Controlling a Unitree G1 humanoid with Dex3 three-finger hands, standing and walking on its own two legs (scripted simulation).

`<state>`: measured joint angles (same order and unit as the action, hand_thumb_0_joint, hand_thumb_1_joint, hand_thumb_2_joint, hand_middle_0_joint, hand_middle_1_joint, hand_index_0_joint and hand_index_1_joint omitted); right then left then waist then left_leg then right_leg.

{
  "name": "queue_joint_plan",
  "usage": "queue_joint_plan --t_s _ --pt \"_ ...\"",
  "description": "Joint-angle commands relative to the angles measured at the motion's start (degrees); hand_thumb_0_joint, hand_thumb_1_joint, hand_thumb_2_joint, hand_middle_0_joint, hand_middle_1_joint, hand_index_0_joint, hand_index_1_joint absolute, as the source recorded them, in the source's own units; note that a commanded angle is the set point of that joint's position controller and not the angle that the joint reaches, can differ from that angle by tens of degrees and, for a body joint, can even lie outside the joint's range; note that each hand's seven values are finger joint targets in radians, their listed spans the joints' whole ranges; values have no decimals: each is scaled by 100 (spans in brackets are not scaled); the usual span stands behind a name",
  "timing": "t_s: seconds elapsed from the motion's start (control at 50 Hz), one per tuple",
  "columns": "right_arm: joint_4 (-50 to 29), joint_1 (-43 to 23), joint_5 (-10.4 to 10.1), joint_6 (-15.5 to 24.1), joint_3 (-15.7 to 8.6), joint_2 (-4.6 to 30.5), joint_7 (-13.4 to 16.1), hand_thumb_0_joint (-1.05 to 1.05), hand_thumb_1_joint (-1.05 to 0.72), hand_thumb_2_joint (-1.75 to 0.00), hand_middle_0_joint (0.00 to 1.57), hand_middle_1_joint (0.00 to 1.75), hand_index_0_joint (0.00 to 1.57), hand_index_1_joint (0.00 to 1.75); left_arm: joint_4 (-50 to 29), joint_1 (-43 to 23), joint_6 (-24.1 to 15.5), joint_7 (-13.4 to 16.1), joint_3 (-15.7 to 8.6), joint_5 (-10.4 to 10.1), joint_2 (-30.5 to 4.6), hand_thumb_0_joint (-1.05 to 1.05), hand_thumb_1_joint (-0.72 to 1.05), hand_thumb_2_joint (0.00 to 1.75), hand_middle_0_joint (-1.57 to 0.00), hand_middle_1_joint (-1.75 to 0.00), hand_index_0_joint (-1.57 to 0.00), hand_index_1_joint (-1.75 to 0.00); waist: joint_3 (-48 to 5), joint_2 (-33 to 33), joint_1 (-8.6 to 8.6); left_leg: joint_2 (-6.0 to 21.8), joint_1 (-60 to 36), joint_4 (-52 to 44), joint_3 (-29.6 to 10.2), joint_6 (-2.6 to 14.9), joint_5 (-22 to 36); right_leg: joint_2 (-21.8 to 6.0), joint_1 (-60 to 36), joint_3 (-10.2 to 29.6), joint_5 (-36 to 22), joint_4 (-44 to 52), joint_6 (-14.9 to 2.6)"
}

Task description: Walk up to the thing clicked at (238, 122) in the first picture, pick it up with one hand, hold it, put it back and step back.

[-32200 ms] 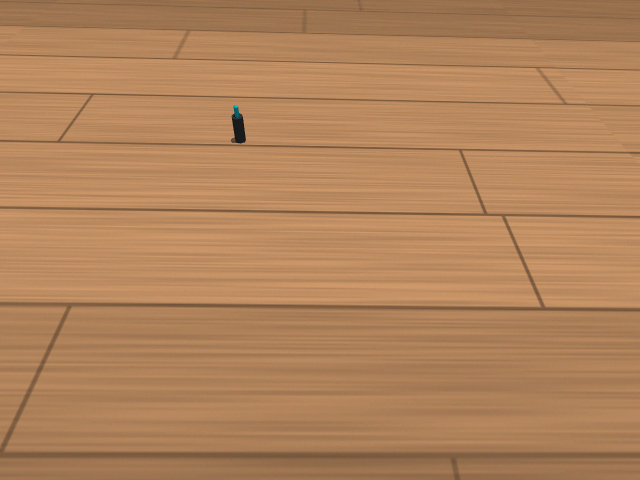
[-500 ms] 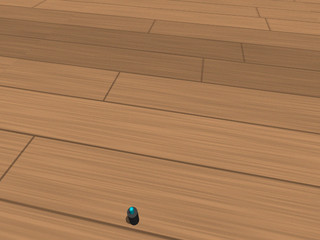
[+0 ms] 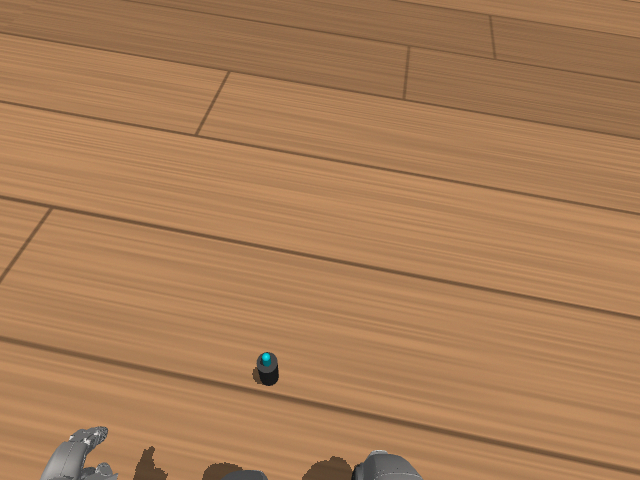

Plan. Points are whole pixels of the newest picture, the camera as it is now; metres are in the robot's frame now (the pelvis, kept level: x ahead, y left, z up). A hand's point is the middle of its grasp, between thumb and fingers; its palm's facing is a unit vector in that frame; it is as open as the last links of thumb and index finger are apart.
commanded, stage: step back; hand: left
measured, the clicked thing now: (267, 366) +0.42 +0.10 -0.65
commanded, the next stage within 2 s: none
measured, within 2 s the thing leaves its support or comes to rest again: neither
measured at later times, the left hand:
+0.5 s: hand out of the picture +0.04 +0.26 -0.14, palm faces -0.08 -0.92 -0.39, open 7.4 cm
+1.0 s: hand out of the picture -0.11 +0.31 -0.15, palm faces -0.04 -0.94 -0.34, open 7.4 cm
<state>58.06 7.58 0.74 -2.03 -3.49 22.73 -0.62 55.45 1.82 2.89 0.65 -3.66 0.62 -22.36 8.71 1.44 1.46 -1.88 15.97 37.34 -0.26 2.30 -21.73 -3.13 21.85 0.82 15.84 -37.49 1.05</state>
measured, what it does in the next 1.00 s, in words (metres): walks backwards: right foot, then left foot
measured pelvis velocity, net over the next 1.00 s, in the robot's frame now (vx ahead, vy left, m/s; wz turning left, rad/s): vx -0.21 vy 0.04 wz -0.06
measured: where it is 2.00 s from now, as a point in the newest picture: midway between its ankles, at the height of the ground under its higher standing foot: outside the picture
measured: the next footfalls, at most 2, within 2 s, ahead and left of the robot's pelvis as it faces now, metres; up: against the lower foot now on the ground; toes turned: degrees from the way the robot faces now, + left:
right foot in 0.38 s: -0.03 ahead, -0.11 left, +0.00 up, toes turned -1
left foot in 0.74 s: -0.11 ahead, +0.14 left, +0.00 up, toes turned -4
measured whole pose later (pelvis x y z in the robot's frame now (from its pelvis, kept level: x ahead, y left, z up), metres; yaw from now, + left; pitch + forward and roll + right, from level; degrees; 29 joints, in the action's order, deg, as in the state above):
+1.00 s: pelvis -0.21 +0.04 +0.01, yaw -3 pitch -2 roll -2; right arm 48.7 8.0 1.7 -0.9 -2.3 19.4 0.5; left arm 47.2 10.7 4.3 0.5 -5.5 0.8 -23.7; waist 9.3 3.5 -1.1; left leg 0.8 18.2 31.2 -0.9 1.6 -11.4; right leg 6.6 24.2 10.9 25.9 -69.1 1.7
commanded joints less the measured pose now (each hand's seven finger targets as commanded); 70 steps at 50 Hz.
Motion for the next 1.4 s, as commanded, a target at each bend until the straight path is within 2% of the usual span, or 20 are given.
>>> queue_joint_plan --t_s 0.0,0.12,0.2,0.34,0.38,0.42,0.5,0.64,0.7,0.74,0.76,0.78,0.84,1.02,1.16,1.2,1.22,1.24,1.32,1.38 --pt "-459 217 119 176 -336 1637 169 0 -90 -90 20 30 20 30 -644 185 -4 161 -193 -27 -780 0 90 90 -20 -30 -20 -30 -1150 -969 -45 1936 -1206 -1324 -2076 723 5204 866 799 805 1965 -2070 -295" --pt "-855 -200 113 173 -256 1178 312 0 -90 -90 20 30 20 30 -674 416 -12 165 -249 -42 -971 0 90 90 -20 -30 -20 -30 -1262 -938 -204 1429 -1513 -915 -1222 814 4690 811 836 889 1194 -2826 -161" --pt "-875 325 45 149 -297 1125 330 0 -90 -90 20 30 20 30 -911 194 -106 136 -260 3 -905 0 90 90 -20 -30 -20 -30 -1298 -787 128 1442 -2126 -722 -1295 821 4688 638 793 669 1130 -1506 -8" --pt "-1115 -174 -35 69 -314 1281 243 0 -90 -90 20 30 20 30 -705 931 -199 79 -335 92 -825 0 90 90 -20 -30 -20 -30 -1375 -700 -219 1413 -700 -393 -1139 663 2967 435 -1108 130 -412 1071 -337" --pt "-1212 -316 -110 74 -237 1048 218 0 -90 -90 20 30 20 30 -773 950 -266 83 -424 144 -1240 0 90 90 -20 -30 -20 -30 -1416 362 -210 652 478 346 -640 171 1331 -528 -1657 1525 -1840 1183 -850" --pt "-1154 -309 -59 -9 -261 999 271 0 -90 -90 20 30 20 30 -1140 376 -262 67 -522 141 -1723 0 90 90 -20 -30 -20 -30 -744 1496 -325 -330 609 2582 -533 -229 -1491 -1986 -393 3201 -2351 1834 -2110" --pt "-931 122 -102 25 -184 970 208 0 -90 -90 20 30 20 30 -1310 147 -254 133 -421 80 -1079 0 90 90 -20 -30 -20 -30 -776 538 -102 -644 1051 3136 -918 -280 -805 -942 -930 1494 -2951 1378 -1405" --pt "-1131 336 -49 159 -121 847 265 0 -90 -90 20 30 20 30 -1491 637 -123 121 -422 118 -1114 0 90 90 -20 -30 -20 -30 -1432 993 -302 85 775 153 -336 -322 -632 -888 -2308 1214 -3030 655 -1268" --pt "-939 710 74 202 -254 874 232 0 -90 -90 20 30 20 30 -1573 411 15 44 -363 32 -1164 0 90 90 -20 -30 -20 -30 -1289 678 -46 -24 -456 -1621 3 -236 1360 -503 -1245 903 -1913 51 -810" --pt "-1090 399 248 213 -454 1754 208 0 -90 -90 20 30 20 30 -1613 672 42 33 -280 -8 -755 0 90 90 -20 -30 -20 -30 -1104 -1390 -151 1877 -1075 -1983 -2665 447 2032 835 809 396 1318 -1332 -293" --pt "-1228 256 182 204 -492 2149 173 0 -90 -90 20 30 20 30 -1638 256 26 134 -418 71 -1043 0 90 90 -20 -30 -20 -30 -890 -1584 212 2561 210 -2130 -3268 1323 2069 966 353 903 2302 -2367 -153" --pt "-1246 4 176 243 -476 1995 200 0 -90 -90 20 30 20 30 -1556 139 29 147 -453 111 -1184 0 90 90 -20 -30 -20 -30 -602 -1374 144 2590 762 -2251 -3370 1468 1665 831 193 1162 2050 -3128 -166" --pt "-1392 -607 181 271 -271 1295 248 0 -90 -90 20 30 20 30 -1232 934 37 72 -460 -38 -1061 0 90 90 -20 -30 -20 -30 -622 -833 -481 1467 9 -1644 -1323 831 2608 998 702 1263 1083 -3773 -220" --pt "-1435 294 86 229 -380 1341 261 0 -90 -90 20 30 20 30 -1302 948 -12 18 -418 60 -985 0 90 90 -20 -30 -20 -30 -1197 -1134 119 1669 -1557 -1332 -1424 1164 2342 664 609 788 1341 -1911 213" --pt "-1627 -376 82 53 -449 1582 233 0 -90 -90 20 30 20 30 -634 2318 -17 -135 -500 118 -976 0 90 90 -20 -30 -20 -30 -1441 -1335 -457 1530 243 -1194 -1189 594 762 325 -1560 0 284 986 -285" --pt "-1645 -192 -7 42 -283 1014 241 0 -90 -90 20 30 20 30 -891 1875 -77 -144 -651 275 -1554 0 90 90 -20 -30 -20 -30 -947 676 -402 95 1815 469 -572 -103 -532 -928 -1421 2313 928 1843 -768" --pt "-1690 -433 -14 54 -327 1038 361 0 -90 -90 20 30 20 30 -1248 1171 -33 -133 -760 272 -2160 0 90 90 -20 -30 -20 -30 -555 1760 -597 -419 1533 1830 -392 -344 -1279 -1907 142 3151 1237 2406 -1595" --pt "-1559 -340 19 55 -417 1334 390 0 -90 -90 20 30 20 30 -1427 739 -56 -100 -717 265 -2117 0 90 90 -20 -30 -20 -30 -147 1705 -468 -177 1101 2707 -774 -342 -1202 -2138 1033 3452 1290 2638 -1847" --pt "-1118 557 -39 86 -214 908 348 0 -90 -90 20 30 20 30 -1516 190 -85 -23 -566 198 -1136 0 90 90 -20 -30 -20 -30 -411 789 34 -622 1258 3076 -840 -271 -195 -505 -171 709 -1305 1546 -602" --pt "-1183 575 -41 162 -170 954 384 0 -90 -90 20 30 20 30 -1635 717 -106 7 -537 242 -1071 0 90 90 -20 -30 -20 -30 -748 836 -314 -545 1506 2685 -571 -379 -399 -665 -1283 806 -1938 1202 -976"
